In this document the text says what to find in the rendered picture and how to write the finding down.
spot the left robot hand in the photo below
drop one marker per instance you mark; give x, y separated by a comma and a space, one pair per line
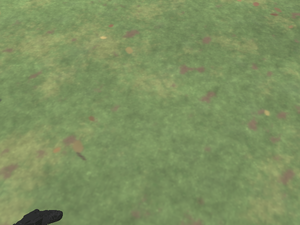
37, 217

